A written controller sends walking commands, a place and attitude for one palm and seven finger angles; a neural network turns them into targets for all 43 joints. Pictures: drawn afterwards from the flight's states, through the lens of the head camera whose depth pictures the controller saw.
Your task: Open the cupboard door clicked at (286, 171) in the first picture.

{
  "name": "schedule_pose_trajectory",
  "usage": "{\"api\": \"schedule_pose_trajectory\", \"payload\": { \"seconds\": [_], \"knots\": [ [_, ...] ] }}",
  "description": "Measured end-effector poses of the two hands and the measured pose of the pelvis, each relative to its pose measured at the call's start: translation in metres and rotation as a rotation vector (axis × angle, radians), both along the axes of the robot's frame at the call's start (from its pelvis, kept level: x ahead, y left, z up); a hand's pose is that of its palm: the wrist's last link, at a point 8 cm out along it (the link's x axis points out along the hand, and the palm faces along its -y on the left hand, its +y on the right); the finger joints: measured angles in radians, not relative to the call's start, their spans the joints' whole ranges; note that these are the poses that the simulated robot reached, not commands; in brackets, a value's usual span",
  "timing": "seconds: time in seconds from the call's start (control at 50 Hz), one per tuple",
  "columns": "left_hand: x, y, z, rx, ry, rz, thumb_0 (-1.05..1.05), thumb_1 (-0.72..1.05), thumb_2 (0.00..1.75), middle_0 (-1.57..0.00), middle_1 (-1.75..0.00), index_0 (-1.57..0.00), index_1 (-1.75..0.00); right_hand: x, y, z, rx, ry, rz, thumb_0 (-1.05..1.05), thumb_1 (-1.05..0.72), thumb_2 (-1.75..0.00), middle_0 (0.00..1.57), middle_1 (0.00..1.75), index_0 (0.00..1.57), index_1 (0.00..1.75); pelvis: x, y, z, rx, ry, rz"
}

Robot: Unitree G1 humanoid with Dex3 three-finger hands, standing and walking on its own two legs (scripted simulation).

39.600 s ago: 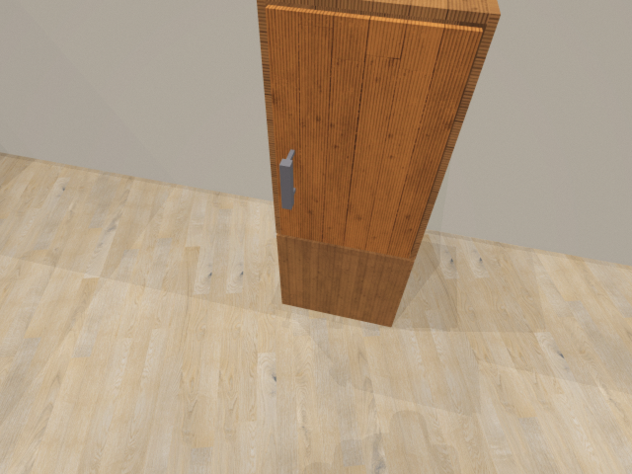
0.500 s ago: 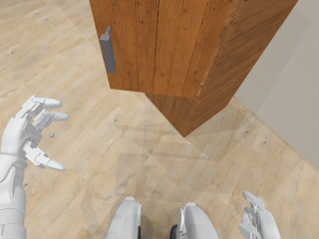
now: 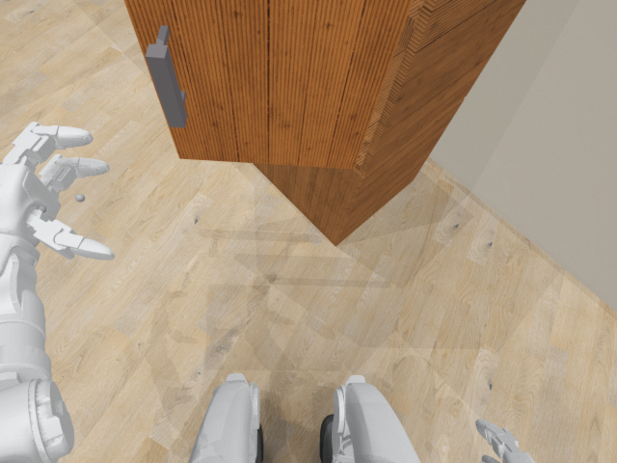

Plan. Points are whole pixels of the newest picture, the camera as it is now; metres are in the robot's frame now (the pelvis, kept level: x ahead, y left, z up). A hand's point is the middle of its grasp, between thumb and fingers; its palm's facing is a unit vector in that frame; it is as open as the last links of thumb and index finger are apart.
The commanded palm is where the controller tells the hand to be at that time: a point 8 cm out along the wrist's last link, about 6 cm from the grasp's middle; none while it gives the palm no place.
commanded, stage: move the hooked fingers beside the handle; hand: left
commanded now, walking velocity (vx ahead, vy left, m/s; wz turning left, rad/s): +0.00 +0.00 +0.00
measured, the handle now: (171, 79) +0.63 +0.21 +0.02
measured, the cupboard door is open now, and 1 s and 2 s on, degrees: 47 47 47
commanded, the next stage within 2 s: slide the fingers in behind the handle in 1.64 s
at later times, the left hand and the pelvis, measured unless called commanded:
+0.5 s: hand (102, 140) +0.50 +0.28 +0.03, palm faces +0.01 -1.00 -0.03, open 14.0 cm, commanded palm +0.51 +0.30 +0.03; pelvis -0.01 +0.00 -0.02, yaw -1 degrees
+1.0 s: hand (123, 102) +0.58 +0.27 +0.02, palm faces +0.01 -1.00 -0.05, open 14.0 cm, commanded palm +0.58 +0.28 +0.02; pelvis -0.01 +0.00 -0.04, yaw -4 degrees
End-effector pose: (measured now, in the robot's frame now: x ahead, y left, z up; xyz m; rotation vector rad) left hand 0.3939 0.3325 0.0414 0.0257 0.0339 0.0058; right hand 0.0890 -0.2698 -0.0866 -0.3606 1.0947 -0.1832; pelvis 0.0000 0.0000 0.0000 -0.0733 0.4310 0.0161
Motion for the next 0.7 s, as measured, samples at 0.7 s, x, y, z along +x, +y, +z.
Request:
{"api": "schedule_pose_trajectory", "payload": {
  "seconds": [0.7],
  "knots": [
    [0.128,-0.008,-0.006,0.011,0.001,0.003,-0.01,-0.5,0.3,-0.3,-1.2,-0.3,-1.2,-0.09,-0.002,-0.024,-0.057,0.313,-0.115,0.0,-0.9,-0.9,0.2,0.3,0.21,0.3,-0.01,0.0,-0.034,-0.042,0.134,-0.013]
  ]
}}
